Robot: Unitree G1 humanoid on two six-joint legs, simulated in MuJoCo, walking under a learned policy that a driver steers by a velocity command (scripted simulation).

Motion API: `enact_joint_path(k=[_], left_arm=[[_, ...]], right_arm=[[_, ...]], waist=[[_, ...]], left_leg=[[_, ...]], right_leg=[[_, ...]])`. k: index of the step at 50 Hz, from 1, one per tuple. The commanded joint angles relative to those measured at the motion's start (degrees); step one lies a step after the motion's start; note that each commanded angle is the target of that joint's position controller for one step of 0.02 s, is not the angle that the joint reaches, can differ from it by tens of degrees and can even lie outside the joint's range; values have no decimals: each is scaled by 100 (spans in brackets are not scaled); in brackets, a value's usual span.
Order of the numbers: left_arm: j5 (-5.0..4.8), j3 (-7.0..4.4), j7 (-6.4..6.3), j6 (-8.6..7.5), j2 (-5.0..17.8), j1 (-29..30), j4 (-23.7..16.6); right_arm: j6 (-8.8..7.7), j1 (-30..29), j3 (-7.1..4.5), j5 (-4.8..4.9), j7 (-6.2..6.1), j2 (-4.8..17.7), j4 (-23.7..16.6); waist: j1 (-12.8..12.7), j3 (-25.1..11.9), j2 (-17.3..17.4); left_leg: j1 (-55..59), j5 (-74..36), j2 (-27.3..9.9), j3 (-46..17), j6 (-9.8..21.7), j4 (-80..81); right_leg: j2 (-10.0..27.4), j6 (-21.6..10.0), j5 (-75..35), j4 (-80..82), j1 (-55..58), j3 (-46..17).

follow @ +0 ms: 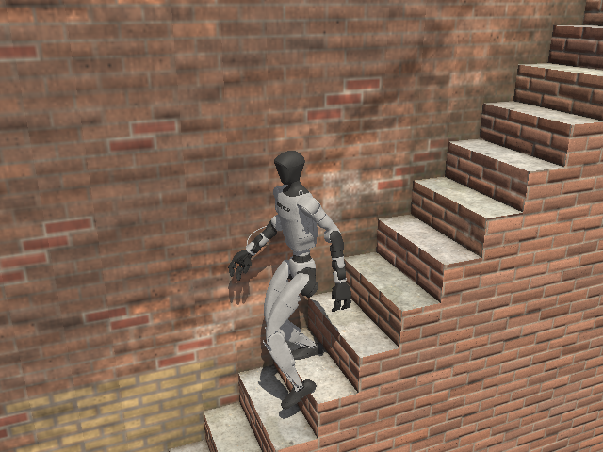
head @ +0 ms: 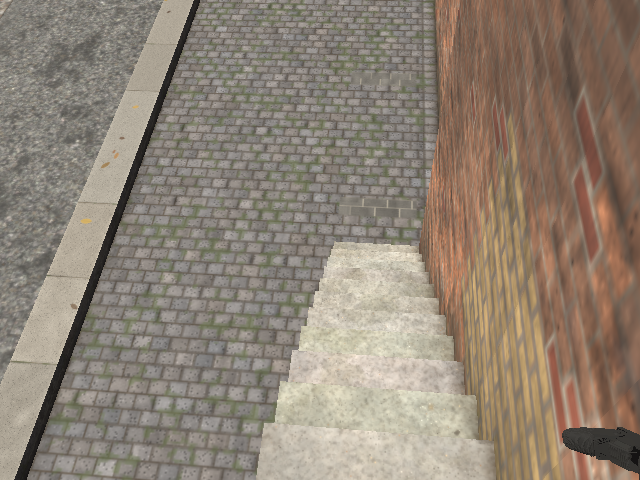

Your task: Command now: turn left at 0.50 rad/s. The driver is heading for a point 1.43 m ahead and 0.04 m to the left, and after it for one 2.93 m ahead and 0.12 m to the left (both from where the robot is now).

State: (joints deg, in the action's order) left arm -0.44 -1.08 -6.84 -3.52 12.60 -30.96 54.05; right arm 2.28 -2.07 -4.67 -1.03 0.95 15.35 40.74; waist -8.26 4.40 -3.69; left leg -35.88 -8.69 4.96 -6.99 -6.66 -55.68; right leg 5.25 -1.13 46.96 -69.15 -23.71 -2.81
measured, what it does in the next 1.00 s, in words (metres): goes down: left foot, then right foot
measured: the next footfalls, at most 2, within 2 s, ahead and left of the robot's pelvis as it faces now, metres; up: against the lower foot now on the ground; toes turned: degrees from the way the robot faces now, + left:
left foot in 0.26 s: +0.13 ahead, +0.20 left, -0.20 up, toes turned +7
right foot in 0.26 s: +0.18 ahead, -0.03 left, -0.20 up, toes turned +12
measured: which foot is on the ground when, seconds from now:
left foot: down 0.00-0.14, up 0.16-0.24, down 0.26-0.44, up 0.46-0.68, down 0.70-0.84, up 0.86-0.94, down 0.96-1.00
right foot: down 0.00-0.14, up 0.16-0.24, down 0.26-0.94, up 0.96-1.00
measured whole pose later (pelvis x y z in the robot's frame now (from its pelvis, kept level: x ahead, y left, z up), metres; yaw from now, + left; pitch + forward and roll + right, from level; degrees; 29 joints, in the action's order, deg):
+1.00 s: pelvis +0.43 +0.02 -0.39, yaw -2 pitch +0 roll +5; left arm 1.6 -3.9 -6.2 -2.3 11.9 -31.3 61.7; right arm -7.6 19.5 -2.0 -2.7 -0.6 16.7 58.1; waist -0.4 2.1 3.3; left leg -24.7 15.6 4.7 0.9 -1.6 -51.1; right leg -7.7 -0.3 42.3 -116.9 -36.6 -8.4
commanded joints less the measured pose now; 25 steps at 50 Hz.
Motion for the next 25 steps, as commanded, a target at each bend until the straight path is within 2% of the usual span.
enact_joint_path(k=[1, 3, 4, 5, 6, 7, 8, 9, 10, 11, 12, 13, 14, 15, 16, 17, 18, 19, 20, 21, 22, 23, 24, 25], left_arm=[[51, -112, 14, 37, 529, -797, -256], [109, -140, 26, 98, 588, -1016, -157], [95, -150, 14, 153, 308, -916, -94], [95, -234, 66, 221, 669, -142, -402], [12, -321, 179, 196, 960, 478, -655], [-145, -360, 310, 7, 1333, 1408, -1114], [-234, -421, 310, -114, 1505, 2247, -1407], [-103, -362, 354, -173, 1414, 2810, -1605], [-34, -275, 322, -74, 1119, 2413, -1277], [-163, -299, 424, 96, 751, 701, -553], [-101, -388, 424, 200, 832, 640, -529], [-115, -498, 434, 192, 827, 223, -531], [-185, -471, 537, 200, 833, 86, -678], [-106, -398, 531, 108, 622, 49, -956], [0, -450, 554, -103, 921, 690, -1028], [248, -418, 553, -167, 1040, 1628, -1419], [304, -384, 547, -147, 903, 2225, -1573], [141, -354, 603, -187, 842, 1396, -1674], [-21, -298, 558, -34, 737, 1390, -1311], [-190, -292, 522, 42, 461, -1, -706], [-335, -453, 454, -1, 1451, -814, -261], [-547, -362, 444, 19, 1347, -439, -130], [-611, -247, 459, 48, 1123, -325, -144], [-532, -166, 451, 108, 1037, -50, -144]], right_arm=[[-60, -500, 13, 46, -29, 131, -635], [-76, -659, -2, 12, -27, 159, -766], [-108, -833, 169, -99, 143, -72, -740], [-184, 559, 77, 74, 106, -117, -528], [-192, 1693, 18, 63, 98, 168, -177], [-137, 2071, -130, -43, 1, 691, -228], [-143, 2357, -85, 121, -147, 685, -38], [-110, 2518, -114, 60, -250, 892, 12], [-141, 2091, 164, -175, -60, 245, 166], [-276, 1002, 268, -249, -21, -96, 96], [-391, 1182, 322, -302, 24, -176, 76], [-430, 1235, 197, -392, -6, 202, 33], [-501, 1133, 268, -372, -26, 126, -224], [-607, 1360, 179, -188, -105, 474, -206], [-619, 1759, 199, 19, -140, 341, -162], [-586, 2115, 240, 365, -248, 394, 2], [-532, 2216, 219, 422, -347, 441, -6], [-486, 1565, 121, 263, -388, 702, -102], [-407, 1470, 75, 58, -379, 900, 163], [-421, 1466, 181, 103, -399, 797, 398], [-369, 1696, 305, 145, -333, 16, 333], [-309, 2305, 341, 113, -393, -125, 478], [-246, 2191, 360, -37, -472, -50, 532], [-168, 2051, 323, -48, -479, 56, 545]], waist=[[-57, -395, 51], [-140, -288, -194], [-279, -128, 369], [836, -709, 165], [1480, -1126, 887], [2017, -1596, 1242], [2291, -1244, 1258], [2422, -675, 790], [2229, 444, 1324], [954, -77, 1304], [1092, 84, 1123], [780, 48, 954], [445, 182, -168], [201, 330, 408], [667, 595, 250], [905, 883, -10], [1104, 724, 462], [587, 552, 1231], [659, -200, 1199], [130, -439, 1103], [-101, -302, -1054], [315, -271, -1849], [126, -272, -1597], [222, -215, -1177]], left_leg=[[-769, 847, 76, 290, 372, 985], [-501, 987, 90, 354, 421, 781], [-62, 47, 92, 417, 311, 2359], [1780, -822, 147, 637, 478, 2012], [3836, -1721, -35, 471, 586, 2966], [6371, -1632, -825, -1332, 1290, 2435], [6615, -2063, -1199, -1636, 1414, 2264], [5099, -2318, -1309, -2410, 1618, 2542], [2851, -2729, -318, 629, 596, 4672], [3453, -3371, -26, 1389, 384, 4034], [2909, -2322, 13, 1349, 426, 4304], [2302, -2620, -261, 941, 696, 3480], [2123, -577, -791, 108, 923, 3576], [2829, -613, -1340, -613, 1219, 2416], [3984, -293, -1353, -704, 1259, 2151], [4467, -1396, -1459, -1081, 1558, 2244], [4631, -2391, -1464, -1166, 1697, 2225], [4268, -2970, -2089, -1534, 1805, 1836], [3285, -3564, -1851, -1383, 1804, 2181], [1512, -2671, -1577, -988, 1519, 2462], [699, 2191, -779, 31, 883, 1002], [-46, 4953, -180, 308, 697, -202], [-387, 5136, -26, 269, 573, -755], [-609, 4758, 42, 286, 507, -968]], right_leg=[[392, -573, -5006, 435, 1157, -903], [303, -454, -5035, 193, 897, -762], [-94, -514, -4984, 533, 762, -468], [-100, -221, -3987, -756, -408, 146], [-572, 133, -3378, -1676, -1586, 969], [-490, 374, -1740, -2309, -3892, 788], [-318, 387, -1241, -2696, -4921, 399], [-363, 442, -1387, -2074, -4350, 179], [-257, 300, 543, -1304, -2230, 1047], [-340, 133, 726, -1364, -1673, 1702], [-469, 115, -108, -406, -1306, 1541], [-567, 268, -960, -342, -858, 1546], [-765, 212, -2477, 539, -1336, 625], [-244, 392, -3508, 1562, -2077, -95], [-286, 691, -3711, 2098, -3362, 79], [-439, 782, -3187, 1952, -4166, 166], [-379, 826, -3034, 2071, -4083, 116], [200, 693, -3444, 3975, -3001, -1008], [211, 373, -3125, 4263, -428, -991], [-166, 264, -4173, 4130, 2467, -119], [877, 404, -8928, 3927, 3273, -870], [824, 627, -11975, 3414, 3506, -707], [698, 609, -12238, 3611, 3291, -602], [528, 527, -11831, 3638, 3048, -605]])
